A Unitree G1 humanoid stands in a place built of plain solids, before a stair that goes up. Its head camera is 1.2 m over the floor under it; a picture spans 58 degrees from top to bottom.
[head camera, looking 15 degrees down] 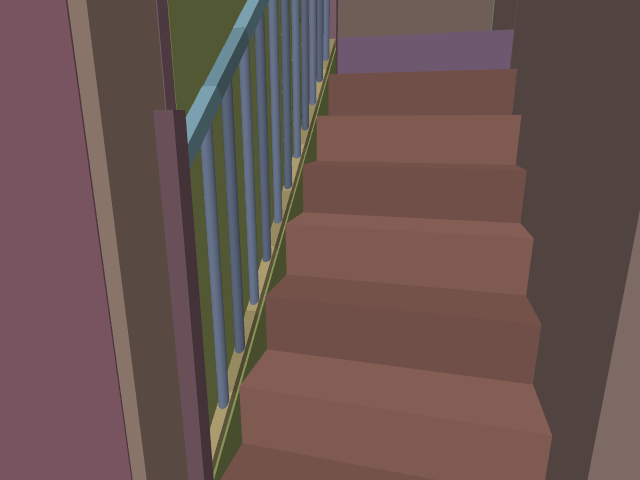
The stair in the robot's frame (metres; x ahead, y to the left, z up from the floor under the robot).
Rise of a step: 0.21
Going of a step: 0.24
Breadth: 0.89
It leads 14 degrees to the right of straight ahead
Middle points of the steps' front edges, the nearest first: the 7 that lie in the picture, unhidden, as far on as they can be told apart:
1.07 -0.18 0.41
1.30 -0.24 0.62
1.53 -0.30 0.83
1.76 -0.35 1.03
1.99 -0.41 1.24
2.22 -0.47 1.45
2.45 -0.53 1.65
